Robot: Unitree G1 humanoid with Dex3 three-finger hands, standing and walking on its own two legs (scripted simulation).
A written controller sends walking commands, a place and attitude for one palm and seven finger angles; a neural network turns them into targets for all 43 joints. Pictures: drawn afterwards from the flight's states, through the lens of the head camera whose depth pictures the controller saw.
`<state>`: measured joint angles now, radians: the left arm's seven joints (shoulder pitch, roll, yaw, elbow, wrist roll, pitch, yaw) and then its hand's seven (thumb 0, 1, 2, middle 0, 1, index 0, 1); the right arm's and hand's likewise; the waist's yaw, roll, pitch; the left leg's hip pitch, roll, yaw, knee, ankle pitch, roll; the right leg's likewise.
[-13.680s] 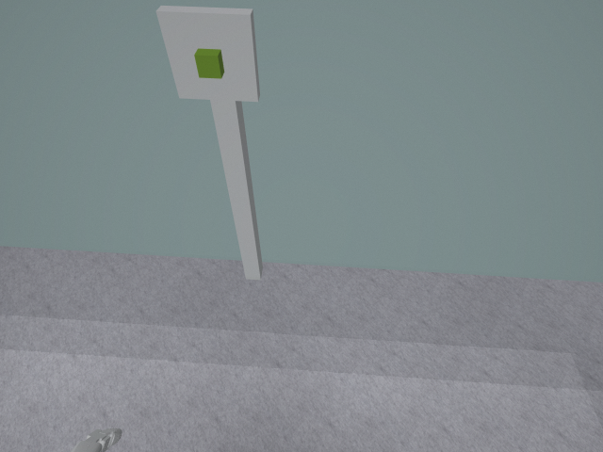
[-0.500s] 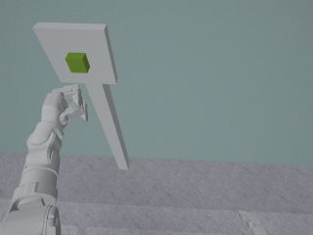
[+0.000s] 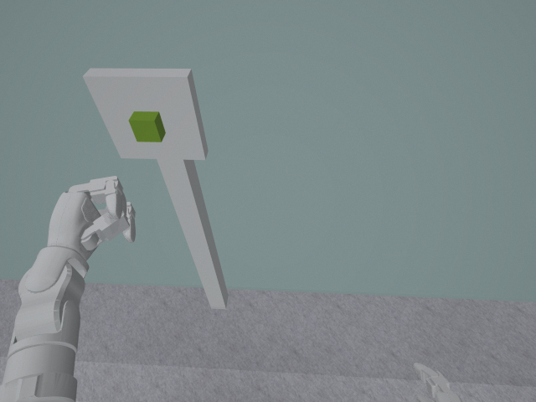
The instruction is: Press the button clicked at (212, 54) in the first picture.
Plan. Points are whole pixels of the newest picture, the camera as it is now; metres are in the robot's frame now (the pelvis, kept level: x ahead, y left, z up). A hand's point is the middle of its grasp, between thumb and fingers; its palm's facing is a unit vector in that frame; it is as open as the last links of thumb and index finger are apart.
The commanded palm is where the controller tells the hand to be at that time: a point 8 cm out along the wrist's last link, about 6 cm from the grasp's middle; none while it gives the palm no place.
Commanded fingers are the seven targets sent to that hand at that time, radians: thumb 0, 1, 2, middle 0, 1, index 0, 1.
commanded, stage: draw the hand back to the body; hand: left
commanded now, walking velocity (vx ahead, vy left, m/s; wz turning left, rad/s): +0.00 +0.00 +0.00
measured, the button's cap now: (148, 125) +0.55 +0.25 +0.13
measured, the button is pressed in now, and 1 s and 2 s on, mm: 0 0 0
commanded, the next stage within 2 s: step back with the hand held close in 1.06 s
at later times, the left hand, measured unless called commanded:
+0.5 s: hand (75, 267) +0.24 +0.24 +0.16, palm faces +0.37 -0.87 -0.31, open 3.1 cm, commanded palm +0.18 +0.28 +0.17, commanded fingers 0.00 0.90 0.90 -1.30 -1.50 -1.30 -1.50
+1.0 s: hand (34, 308) +0.18 +0.25 +0.17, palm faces +0.43 -0.82 -0.39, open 3.1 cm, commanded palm +0.13 +0.28 +0.19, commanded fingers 0.00 0.90 0.90 -1.30 -1.50 -1.30 -1.50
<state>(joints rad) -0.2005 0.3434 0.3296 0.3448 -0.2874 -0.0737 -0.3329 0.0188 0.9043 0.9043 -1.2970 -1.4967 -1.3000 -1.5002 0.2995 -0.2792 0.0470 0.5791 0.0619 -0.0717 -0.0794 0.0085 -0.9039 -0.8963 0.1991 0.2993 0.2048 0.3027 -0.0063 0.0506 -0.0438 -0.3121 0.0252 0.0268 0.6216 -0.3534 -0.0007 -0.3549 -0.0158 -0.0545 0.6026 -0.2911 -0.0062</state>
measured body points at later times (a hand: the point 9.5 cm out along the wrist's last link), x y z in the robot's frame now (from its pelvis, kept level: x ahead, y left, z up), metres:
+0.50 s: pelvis +0.01 +0.00 +0.02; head -0.01 -0.02 +0.47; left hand +0.21 +0.28 +0.17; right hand +0.20 -0.21 -0.07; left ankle -0.02 +0.12 -0.73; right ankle +0.01 -0.12 -0.73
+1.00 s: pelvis +0.01 +0.00 +0.02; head -0.02 -0.02 +0.47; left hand +0.15 +0.29 +0.19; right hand +0.20 -0.21 -0.07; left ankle -0.02 +0.12 -0.73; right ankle +0.01 -0.12 -0.73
